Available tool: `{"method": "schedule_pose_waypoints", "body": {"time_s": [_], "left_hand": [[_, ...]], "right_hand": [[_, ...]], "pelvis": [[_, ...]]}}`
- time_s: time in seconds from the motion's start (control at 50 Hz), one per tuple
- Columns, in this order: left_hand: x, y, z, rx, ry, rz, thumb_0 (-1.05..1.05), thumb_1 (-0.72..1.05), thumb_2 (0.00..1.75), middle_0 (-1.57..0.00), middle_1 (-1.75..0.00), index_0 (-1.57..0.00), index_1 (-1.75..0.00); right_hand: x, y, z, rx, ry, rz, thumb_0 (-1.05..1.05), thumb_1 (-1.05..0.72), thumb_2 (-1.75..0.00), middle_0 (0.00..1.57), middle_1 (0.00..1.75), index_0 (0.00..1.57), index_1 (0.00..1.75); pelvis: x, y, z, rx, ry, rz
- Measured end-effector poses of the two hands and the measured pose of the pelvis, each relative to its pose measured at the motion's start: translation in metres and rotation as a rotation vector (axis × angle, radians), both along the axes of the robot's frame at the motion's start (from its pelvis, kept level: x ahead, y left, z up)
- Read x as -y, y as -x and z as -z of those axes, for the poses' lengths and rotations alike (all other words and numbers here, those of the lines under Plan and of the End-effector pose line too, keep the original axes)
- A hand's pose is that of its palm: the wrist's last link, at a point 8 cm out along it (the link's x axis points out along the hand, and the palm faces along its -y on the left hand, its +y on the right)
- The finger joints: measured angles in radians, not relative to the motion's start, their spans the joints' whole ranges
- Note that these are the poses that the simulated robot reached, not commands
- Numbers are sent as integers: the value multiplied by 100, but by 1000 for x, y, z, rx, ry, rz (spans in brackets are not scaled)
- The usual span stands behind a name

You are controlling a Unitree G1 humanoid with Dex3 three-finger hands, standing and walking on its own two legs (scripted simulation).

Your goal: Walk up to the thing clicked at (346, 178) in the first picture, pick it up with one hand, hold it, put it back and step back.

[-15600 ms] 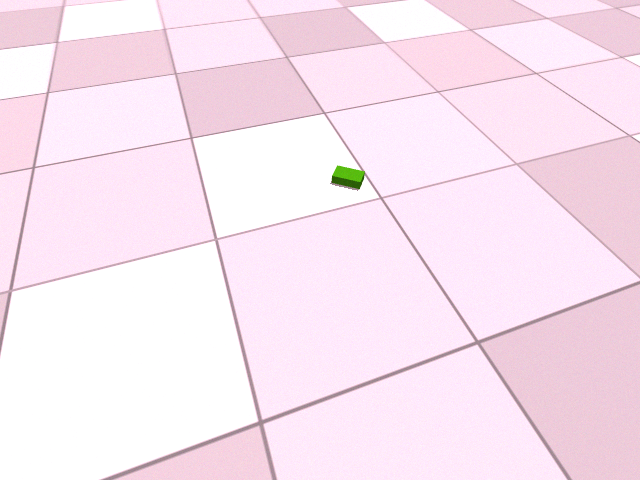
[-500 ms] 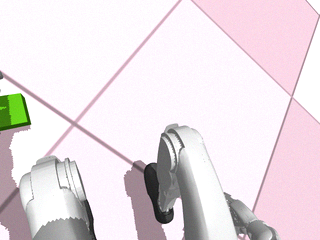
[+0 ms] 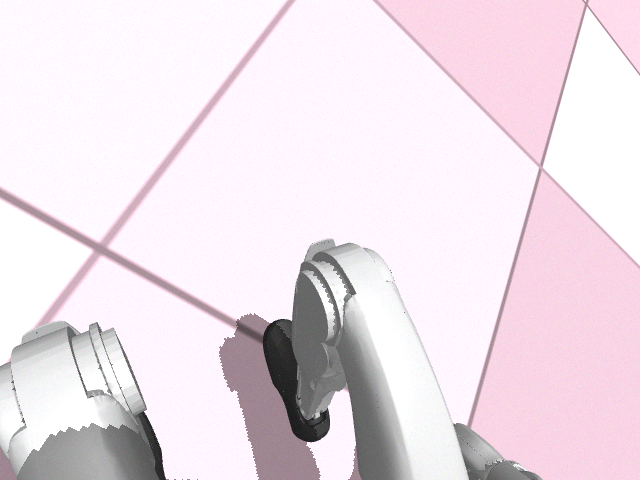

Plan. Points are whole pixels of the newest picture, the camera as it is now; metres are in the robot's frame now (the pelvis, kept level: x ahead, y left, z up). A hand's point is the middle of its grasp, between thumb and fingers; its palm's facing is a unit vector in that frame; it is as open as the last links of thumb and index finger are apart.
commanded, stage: rest palm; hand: left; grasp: from above
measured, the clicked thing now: out of the picture +0.43 +0.34 -0.27
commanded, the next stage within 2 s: close in 0.60 s
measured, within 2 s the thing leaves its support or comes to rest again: neither
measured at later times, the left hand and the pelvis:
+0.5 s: hand out of the picture +0.42 +0.32 -0.25, palm faces -0.45 -0.16 -0.88, open 14.2 cm; pelvis +0.00 +0.00 +0.00, yaw -1 degrees
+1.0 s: hand out of the picture +0.43 +0.32 -0.25, palm faces -0.42 -0.16 -0.89, open 13.4 cm; pelvis -0.01 +0.00 +0.00, yaw -2 degrees
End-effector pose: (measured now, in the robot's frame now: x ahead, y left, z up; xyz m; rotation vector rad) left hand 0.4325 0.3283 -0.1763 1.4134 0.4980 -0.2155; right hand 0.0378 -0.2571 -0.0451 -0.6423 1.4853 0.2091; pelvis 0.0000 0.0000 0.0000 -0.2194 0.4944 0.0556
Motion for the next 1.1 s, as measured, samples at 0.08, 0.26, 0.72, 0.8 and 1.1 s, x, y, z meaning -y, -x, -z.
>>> {"method": "schedule_pose_waypoints", "body": {"time_s": [0.08,0.26,0.72,0.8,1.1], "left_hand": [[0,5,0,4,-22,2,0,-54,102,-8,-96,-6,-98],[-4,10,6,-6,-37,-59,0,-53,100,-8,-97,-7,-98],[12,5,18,-10,-29,-19,0,-52,99,-9,-99,-7,-100],[13,7,19,-12,-37,-25,0,-49,98,-10,-99,-9,-99],[-1,4,16,-26,-32,-79,0,-34,86,-20,-93,-20,-92]], "right_hand": [[-1,-16,1,47,-16,-55,0,-89,-89,20,30,20,30],[1,-31,0,92,-45,-129,0,-90,-89,20,30,20,30],[-7,-7,-5,18,-83,-120,0,-90,-90,20,30,20,30],[-5,-8,-7,29,-78,-129,0,-90,-90,20,30,20,30],[0,-10,-16,34,-52,-134,0,-90,-89,20,30,20,30]], "pelvis": [[-2,2,2,13,5,1],[-2,7,4,33,6,-2],[-1,7,1,46,25,13],[-1,10,0,52,24,15],[-2,10,-2,49,32,13]]}}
